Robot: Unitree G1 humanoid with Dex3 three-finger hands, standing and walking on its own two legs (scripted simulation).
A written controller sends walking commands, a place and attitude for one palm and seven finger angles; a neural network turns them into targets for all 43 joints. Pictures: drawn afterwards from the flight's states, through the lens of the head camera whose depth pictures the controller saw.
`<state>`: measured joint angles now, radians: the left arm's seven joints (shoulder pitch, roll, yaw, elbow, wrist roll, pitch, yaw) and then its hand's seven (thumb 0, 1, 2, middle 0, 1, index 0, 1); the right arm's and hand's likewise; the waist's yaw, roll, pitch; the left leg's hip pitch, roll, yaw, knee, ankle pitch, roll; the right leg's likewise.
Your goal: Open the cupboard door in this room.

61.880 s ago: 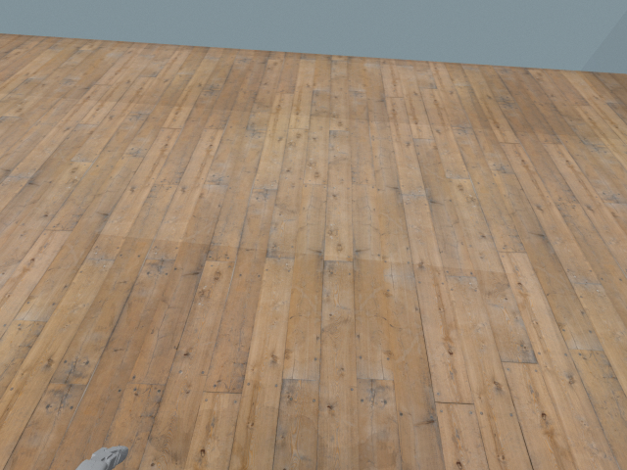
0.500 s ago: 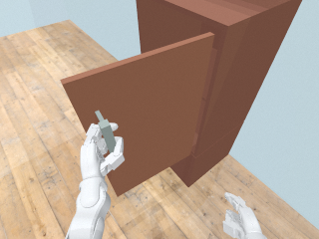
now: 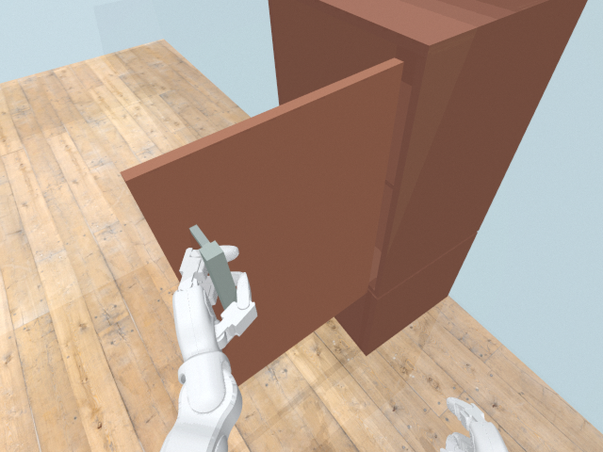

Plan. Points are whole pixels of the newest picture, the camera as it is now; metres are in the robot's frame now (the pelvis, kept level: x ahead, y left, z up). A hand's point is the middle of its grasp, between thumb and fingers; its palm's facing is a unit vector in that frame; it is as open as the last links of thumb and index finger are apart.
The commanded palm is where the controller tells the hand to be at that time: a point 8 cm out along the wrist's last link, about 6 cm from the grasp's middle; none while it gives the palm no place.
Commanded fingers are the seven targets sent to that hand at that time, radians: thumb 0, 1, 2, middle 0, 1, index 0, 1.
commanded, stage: open thumb and fingers to let go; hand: left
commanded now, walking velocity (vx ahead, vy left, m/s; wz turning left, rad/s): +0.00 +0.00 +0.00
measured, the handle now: (217, 276) +0.32 +0.13 +0.08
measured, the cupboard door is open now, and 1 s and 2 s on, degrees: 93 93 94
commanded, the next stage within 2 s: slide the hand sideways off the handle in 0.66 s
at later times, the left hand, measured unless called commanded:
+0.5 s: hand (238, 298) +0.29 +0.09 +0.09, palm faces +0.30 -0.95 +0.01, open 14.1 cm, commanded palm +0.24 +0.14 +0.08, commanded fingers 0.00 -0.50 0.30 -0.20 -0.60 -0.20 -0.60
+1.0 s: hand (229, 328) +0.25 +0.10 +0.08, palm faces -0.20 -0.98 -0.05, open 16.2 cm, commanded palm +0.23 +0.14 +0.08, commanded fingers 0.00 -0.50 0.30 -0.15 -0.30 -0.15 -0.30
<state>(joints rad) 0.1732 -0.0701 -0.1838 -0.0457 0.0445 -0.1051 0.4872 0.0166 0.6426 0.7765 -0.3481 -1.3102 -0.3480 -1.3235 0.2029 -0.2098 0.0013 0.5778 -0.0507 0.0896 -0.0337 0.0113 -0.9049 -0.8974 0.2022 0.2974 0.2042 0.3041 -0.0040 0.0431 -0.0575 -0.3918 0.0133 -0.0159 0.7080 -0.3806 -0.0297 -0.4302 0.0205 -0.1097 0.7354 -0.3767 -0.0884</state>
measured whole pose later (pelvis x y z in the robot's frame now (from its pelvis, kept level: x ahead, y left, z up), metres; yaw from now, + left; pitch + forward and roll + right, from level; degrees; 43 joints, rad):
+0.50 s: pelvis -0.01 +0.03 +0.00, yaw +0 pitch +3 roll +0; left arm 0.04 -0.10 -0.22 0.08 0.06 -0.09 0.53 0.00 -0.44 0.32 -0.27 -1.01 -0.27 -1.02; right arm 0.17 -0.18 0.03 0.56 -0.05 0.07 -0.02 0.01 -0.90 -0.90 0.20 0.30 0.21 0.30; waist 0.00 0.03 -0.05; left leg -0.40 -0.01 0.00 0.73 -0.37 0.01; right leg -0.43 0.00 -0.09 0.73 -0.35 -0.05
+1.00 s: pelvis -0.02 +0.05 +0.00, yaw +0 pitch +2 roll +0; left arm 0.06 0.09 -0.25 0.03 -0.07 -0.13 0.01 -0.01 -0.50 0.30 -0.22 -0.38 -0.14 -0.39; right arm 0.23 -0.22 0.05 0.53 0.01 0.02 -0.03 0.01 -0.90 -0.90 0.20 0.30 0.21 0.30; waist 0.02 0.05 -0.04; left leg -0.42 -0.03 0.01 0.78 -0.39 0.03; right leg -0.44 -0.02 -0.09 0.76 -0.35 -0.03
